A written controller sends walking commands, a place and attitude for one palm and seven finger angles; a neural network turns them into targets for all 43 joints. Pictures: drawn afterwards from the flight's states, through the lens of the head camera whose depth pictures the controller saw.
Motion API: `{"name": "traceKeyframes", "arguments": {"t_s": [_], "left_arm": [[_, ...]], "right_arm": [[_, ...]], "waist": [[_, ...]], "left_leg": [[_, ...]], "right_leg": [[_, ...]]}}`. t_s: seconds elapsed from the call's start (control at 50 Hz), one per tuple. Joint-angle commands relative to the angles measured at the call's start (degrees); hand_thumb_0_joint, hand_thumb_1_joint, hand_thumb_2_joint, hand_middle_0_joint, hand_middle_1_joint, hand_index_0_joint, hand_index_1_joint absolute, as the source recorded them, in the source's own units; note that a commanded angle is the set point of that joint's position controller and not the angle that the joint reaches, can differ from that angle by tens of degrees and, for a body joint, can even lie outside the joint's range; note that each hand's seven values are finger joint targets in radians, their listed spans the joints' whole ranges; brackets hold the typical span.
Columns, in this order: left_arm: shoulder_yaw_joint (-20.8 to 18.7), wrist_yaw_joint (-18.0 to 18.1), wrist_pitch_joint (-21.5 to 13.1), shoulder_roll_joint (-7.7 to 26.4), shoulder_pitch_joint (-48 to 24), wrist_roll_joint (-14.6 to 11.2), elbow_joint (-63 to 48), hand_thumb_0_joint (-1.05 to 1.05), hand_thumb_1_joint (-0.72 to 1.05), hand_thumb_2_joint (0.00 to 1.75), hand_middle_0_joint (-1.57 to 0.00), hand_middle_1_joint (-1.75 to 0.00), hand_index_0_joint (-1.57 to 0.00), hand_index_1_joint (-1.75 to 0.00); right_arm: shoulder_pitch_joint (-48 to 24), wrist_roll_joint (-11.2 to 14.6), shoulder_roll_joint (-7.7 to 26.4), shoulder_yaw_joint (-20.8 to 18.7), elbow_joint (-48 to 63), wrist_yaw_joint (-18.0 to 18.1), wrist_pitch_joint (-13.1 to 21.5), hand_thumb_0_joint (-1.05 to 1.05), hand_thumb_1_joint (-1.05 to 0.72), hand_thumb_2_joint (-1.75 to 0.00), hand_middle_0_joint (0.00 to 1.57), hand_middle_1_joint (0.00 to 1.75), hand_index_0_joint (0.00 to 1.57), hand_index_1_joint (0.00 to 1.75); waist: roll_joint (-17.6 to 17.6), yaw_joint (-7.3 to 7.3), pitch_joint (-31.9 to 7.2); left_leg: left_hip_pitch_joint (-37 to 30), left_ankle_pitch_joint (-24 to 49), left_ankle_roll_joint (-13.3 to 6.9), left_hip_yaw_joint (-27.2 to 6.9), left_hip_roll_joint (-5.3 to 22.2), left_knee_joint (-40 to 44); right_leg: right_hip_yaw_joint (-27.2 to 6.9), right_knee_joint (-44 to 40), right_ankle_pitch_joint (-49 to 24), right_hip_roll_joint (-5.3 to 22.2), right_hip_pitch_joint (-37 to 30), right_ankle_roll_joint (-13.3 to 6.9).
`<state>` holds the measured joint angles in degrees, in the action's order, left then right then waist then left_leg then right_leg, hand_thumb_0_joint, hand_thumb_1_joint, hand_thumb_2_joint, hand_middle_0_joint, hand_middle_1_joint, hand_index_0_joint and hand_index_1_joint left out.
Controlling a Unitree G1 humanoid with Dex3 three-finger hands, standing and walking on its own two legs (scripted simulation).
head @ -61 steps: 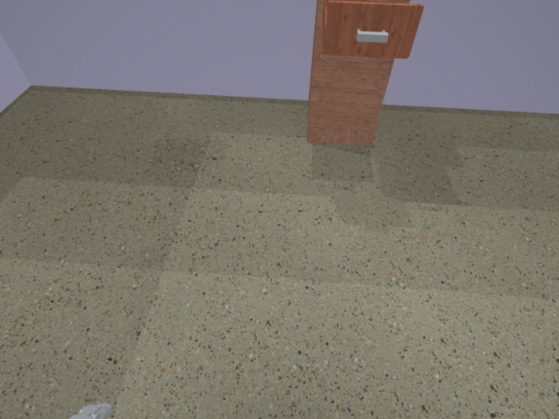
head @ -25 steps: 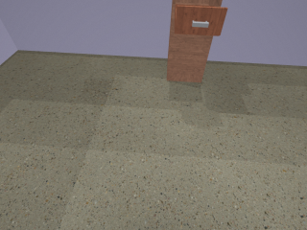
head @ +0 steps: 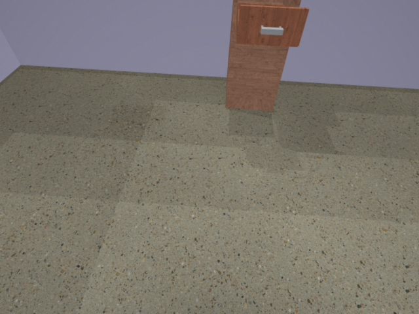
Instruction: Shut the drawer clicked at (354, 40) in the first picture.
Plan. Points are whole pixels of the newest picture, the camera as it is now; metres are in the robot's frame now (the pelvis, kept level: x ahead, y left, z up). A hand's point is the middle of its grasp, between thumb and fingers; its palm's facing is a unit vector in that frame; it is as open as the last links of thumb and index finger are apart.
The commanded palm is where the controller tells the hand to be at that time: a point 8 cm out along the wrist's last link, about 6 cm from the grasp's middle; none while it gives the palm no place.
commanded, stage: look at it before walking up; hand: left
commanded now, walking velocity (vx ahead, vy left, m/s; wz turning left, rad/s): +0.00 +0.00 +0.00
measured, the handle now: (271, 29) +1.40 -0.24 -0.03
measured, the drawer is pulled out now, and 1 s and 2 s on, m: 0.30 0.30 0.30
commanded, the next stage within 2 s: walk to a spot facing it in 0.52 s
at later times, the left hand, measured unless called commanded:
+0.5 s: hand out of the picture +0.08 +0.24 -0.16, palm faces -0.03 -0.95 -0.32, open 7.4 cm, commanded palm none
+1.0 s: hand out of the picture +0.08 +0.17 -0.19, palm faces -0.09 -0.97 -0.22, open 7.4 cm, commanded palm none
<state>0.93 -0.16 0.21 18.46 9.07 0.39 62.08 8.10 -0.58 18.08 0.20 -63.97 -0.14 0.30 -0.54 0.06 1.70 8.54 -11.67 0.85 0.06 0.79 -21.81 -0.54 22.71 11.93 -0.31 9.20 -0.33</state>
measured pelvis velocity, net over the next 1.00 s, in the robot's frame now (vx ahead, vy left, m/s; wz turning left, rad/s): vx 0.06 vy -0.03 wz -0.16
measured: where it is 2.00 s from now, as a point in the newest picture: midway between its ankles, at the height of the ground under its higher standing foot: (231, 282)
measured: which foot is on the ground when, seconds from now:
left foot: down 0.00-0.94, up 0.96-1.00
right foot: down 0.00-1.00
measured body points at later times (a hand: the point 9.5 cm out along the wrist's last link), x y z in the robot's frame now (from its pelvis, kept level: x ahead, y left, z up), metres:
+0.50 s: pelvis +0.01 +0.00 +0.00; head +0.01 +0.01 +0.45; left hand +0.08 +0.29 -0.14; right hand +0.09 -0.29 -0.13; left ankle +0.00 +0.13 -0.74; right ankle +0.00 -0.12 -0.74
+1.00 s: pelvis +0.06 -0.03 -0.02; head +0.07 -0.04 +0.42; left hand +0.08 +0.22 -0.17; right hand +0.03 -0.28 -0.18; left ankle +0.01 +0.12 -0.71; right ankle +0.03 -0.11 -0.75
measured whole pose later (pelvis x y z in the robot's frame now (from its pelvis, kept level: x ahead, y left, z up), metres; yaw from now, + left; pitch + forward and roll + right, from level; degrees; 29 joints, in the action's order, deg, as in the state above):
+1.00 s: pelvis +0.06 -0.03 -0.02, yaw -9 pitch -1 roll +0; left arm -1.8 -1.7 -1.0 11.2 20.6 1.0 58.4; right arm 16.6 -1.0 13.6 -2.0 -61.7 -0.1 -0.3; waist 2.0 -1.6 2.0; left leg 15.5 -28.4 1.4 4.9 6.1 -52.2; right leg 3.9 37.7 20.7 -2.1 15.0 -3.3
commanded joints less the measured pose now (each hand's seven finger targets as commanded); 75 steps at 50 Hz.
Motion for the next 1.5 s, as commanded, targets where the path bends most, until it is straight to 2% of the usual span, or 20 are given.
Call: {"name": "traceKeyframes", "arguments": {"t_s": [0.0,0.6,0.68,0.74,0.8,0.88,0.9,0.92,0.94,0.98,1.02,1.08,1.26,1.32,1.34,1.36,1.38,1.4,1.44,1.48], "left_arm": [[-2.6,0.8,-1.6,11.6,-1.8,0.2,-3.5,0.00,0.90,0.90,-0.20,-0.30,-0.20,-0.30],[-2.6,0.9,-1.8,11.9,-1.9,0.3,-3.3,0.00,0.90,0.90,-0.20,-0.30,-0.20,-0.30],[-1.9,0.4,0.4,5.6,2.8,0.6,-2.5,0.00,0.90,0.90,-0.20,-0.30,-0.20,-0.30],[-3.0,-0.7,0.9,5.3,3.9,0.9,-5.1,0.00,0.90,0.90,-0.20,-0.30,-0.20,-0.30],[-3.7,-1.5,0.2,2.0,4.2,0.9,-8.0,0.00,0.90,0.90,-0.20,-0.30,-0.20,-0.30],[-4.5,-2.3,-0.9,-0.9,9.1,1.1,-8.0,0.00,0.90,0.90,-0.20,-0.30,-0.20,-0.30],[-5.0,-2.1,-1.4,-0.1,16.3,1.2,-5.5,0.00,0.90,0.90,-0.20,-0.30,-0.20,-0.30],[-6.5,-1.1,-2.5,6.6,23.9,1.7,-3.5,0.00,0.90,0.90,-0.20,-0.30,-0.20,-0.30],[-6.6,-0.1,-2.8,8.7,28.5,0.3,-2.9,0.00,0.90,0.90,-0.20,-0.30,-0.20,-0.30],[-5.9,0.7,-3.1,5.2,24.3,0.6,-3.7,0.00,0.90,0.90,-0.20,-0.30,-0.20,-0.30],[-5.2,0.8,-3.5,2.4,19.5,1.0,-5.1,0.00,0.90,0.90,-0.20,-0.30,-0.20,-0.30],[-5.2,0.7,-4.3,1.3,19.0,1.0,-4.9,0.00,0.90,0.90,-0.20,-0.30,-0.20,-0.30],[-5.7,1.3,-4.1,1.2,19.3,1.4,-3.7,0.00,0.90,0.90,-0.20,-0.30,-0.20,-0.30],[-6.4,1.3,-4.0,2.3,16.1,1.0,-4.8,0.00,0.90,0.90,-0.20,-0.30,-0.20,-0.30],[-6.5,1.1,-4.0,1.2,16.0,0.7,-4.9,0.00,0.90,0.90,-0.20,-0.30,-0.20,-0.30],[-6.6,0.4,-3.8,-1.9,18.1,0.0,-5.5,0.00,0.90,0.90,-0.20,-0.30,-0.20,-0.30],[-6.1,-0.2,-4.1,-3.8,17.8,-0.1,-7.3,0.00,0.90,0.90,-0.20,-0.30,-0.20,-0.30],[-6.1,0.0,-3.8,-2.8,15.0,0.5,-7.6,0.00,0.90,0.90,-0.20,-0.30,-0.20,-0.30],[-6.2,-1.2,-2.9,-3.2,9.5,1.4,-8.1,0.00,0.90,0.90,-0.20,-0.30,-0.20,-0.30],[-6.0,-1.9,-1.2,-5.0,10.9,1.8,-7.5,0.00,0.90,0.90,-0.20,-0.30,-0.20,-0.30]], "right_arm": [[-2.2,0.1,11.6,-2.0,3.4,0.9,1.6,0.00,-0.90,-0.90,0.20,0.30,0.20,0.30],[-3.6,0.2,12.1,-2.0,3.6,1.0,1.7,0.00,-0.90,-0.90,0.20,0.30,0.20,0.30],[1.8,-0.5,5.9,-1.2,2.6,0.8,0.3,0.00,-0.90,-0.90,0.20,0.30,0.20,0.30],[3.6,-0.7,7.9,-2.6,4.5,0.9,0.2,0.00,-0.90,-0.90,0.20,0.30,0.20,0.30],[6.4,-0.4,10.6,-4.4,5.8,1.1,1.1,0.00,-0.90,-0.90,0.20,0.30,0.20,0.30],[4.9,-0.7,7.8,-4.5,6.8,1.2,2.0,0.00,-0.90,-0.90,0.20,0.30,0.20,0.30],[3.5,-0.7,6.6,-4.3,7.2,1.1,2.0,0.00,-0.90,-0.90,0.20,0.30,0.20,0.30],[2.3,0.1,1.7,-3.3,9.8,0.6,2.1,0.00,-0.90,-0.90,0.20,0.30,0.20,0.30],[-3.3,-0.2,2.0,-3.0,13.2,0.3,2.9,0.00,-0.90,-0.90,0.20,0.30,0.20,0.30],[-6.9,-0.3,1.3,-3.3,13.6,0.3,3.2,0.00,-0.90,-0.90,0.20,0.30,0.20,0.30],[-3.6,-0.8,-0.1,-3.5,12.0,0.0,2.8,0.00,-0.90,-0.90,0.20,0.30,0.20,0.30],[-1.0,-0.6,-2.2,-3.9,11.4,-0.5,1.9,0.00,-0.90,-0.90,0.20,0.30,0.20,0.30],[-8.7,0.0,-4.2,-3.8,16.4,-1.4,2.9,0.00,-0.90,-0.90,0.20,0.30,0.20,0.30],[1.4,-0.2,-2.1,-4.4,13.8,-0.3,3.8,0.00,-0.90,-0.90,0.20,0.30,0.20,0.30],[10.3,-0.5,0.8,-4.9,11.0,0.7,4.0,0.00,-0.90,-0.90,0.20,0.30,0.20,0.30],[18.9,-1.2,7.7,-6.6,9.2,1.3,4.1,0.00,-0.90,-0.90,0.20,0.30,0.20,0.30],[21.6,-1.2,10.3,-6.6,8.7,1.2,3.8,0.00,-0.90,-0.90,0.20,0.30,0.20,0.30],[17.0,-0.8,7.6,-5.8,9.3,1.3,3.7,0.00,-0.90,-0.90,0.20,0.30,0.20,0.30],[9.2,-0.8,0.4,-4.3,10.8,1.2,4.1,0.00,-0.90,-0.90,0.20,0.30,0.20,0.30],[7.6,-0.9,-2.7,-3.5,10.1,1.4,4.8,0.00,-0.90,-0.90,0.20,0.30,0.20,0.30]], "waist": [[-0.1,-0.15,-2.8],[0.3,-0.36,-3.1],[0.4,-0.21,-0.2],[3.2,0.14,5.3],[10.6,0.85,4.9],[6.6,-2.29,2.6],[2.0,-5.53,0.9],[-18.3,-7.83,-0.8],[-17.3,-9.37,-0.3],[-6.5,-7.11,5.0],[-1.4,-3.13,4.1],[-4.1,-1.35,2.6],[-7.9,-3.11,3.9],[-5.1,1.82,-0.9],[-2.8,5.22,-5.8],[11.0,7.50,-14.1],[18.2,6.43,-14.0],[13.2,5.47,-10.6],[9.1,2.26,1.6],[7.5,-0.86,3.2]], "left_leg": [[-0.3,5.6,-2.1,-5.3,5.9,3.4],[-2.2,9.6,-2.1,-5.1,6.3,4.0],[-0.7,-8.8,-1.4,-2.2,6.1,1.9],[1.7,-21.2,-3.4,-5.0,8.8,4.1],[-1.0,-22.5,-9.4,-12.8,18.9,9.1],[3.2,-4.1,-7.4,-1.4,17.0,-3.0],[9.2,-4.9,-4.5,3.8,12.8,-14.6],[26.3,-15.1,-0.3,11.2,4.7,-35.9],[34.6,-22.6,0.1,5.5,2.3,-44.0],[37.4,-15.1,0.4,0.5,6.1,-48.6],[33.5,-9.4,1.6,0.9,7.1,-45.1],[30.6,-3.3,2.6,2.5,6.4,-41.0],[23.0,0.6,1.2,4.4,3.8,-21.2],[4.8,1.7,-0.3,5.9,0.3,-10.1],[-9.3,3.0,-1.4,4.0,2.5,-7.3],[-22.4,1.7,-5.0,-12.7,16.6,-6.0],[-22.4,-1.6,-10.3,-29.7,28.8,3.6],[-14.2,-14.3,-11.3,-29.8,29.5,8.0],[0.7,-19.6,-9.0,-19.0,24.0,11.3],[7.5,-10.8,-7.0,-8.5,20.2,11.3]], "right_leg": [[-6.2,-4.6,-3.9,7.0,0.2,-1.5],[-5.7,-4.4,-9.6,7.2,-1.3,-1.3],[-7.4,-3.2,9.6,4.9,4.4,-1.4],[-7.3,2.1,17.0,1.5,12.0,-2.2],[1.1,19.5,13.8,-1.0,18.1,-0.8],[4.6,12.9,11.4,1.4,7.4,-0.8],[3.8,5.4,6.2,0.7,-2.5,-1.7],[-20.9,-5.6,8.2,14.6,-13.8,-6.8],[-36.4,-10.8,1.3,21.6,-14.5,-12.2],[-33.5,-9.9,-1.3,20.5,-9.4,-15.6],[-24.5,-9.1,-5.2,16.9,-5.6,-13.8],[-16.2,-9.5,-11.4,12.8,-3.3,-11.6],[-14.2,-7.5,-18.1,10.8,-3.8,-9.1],[-12.5,3.7,-27.6,7.9,-0.7,-7.5],[-11.0,14.8,-25.8,5.4,4.6,-6.0],[-4.9,32.3,-4.2,-1.3,14.6,-3.4],[-1.6,48.6,21.0,-4.8,24.5,-1.9],[-3.8,55.4,19.4,-1.3,26.9,-2.3],[-2.4,56.2,9.4,4.2,29.3,-1.9],[-1.5,52.3,5.3,5.8,25.2,-1.1]]}}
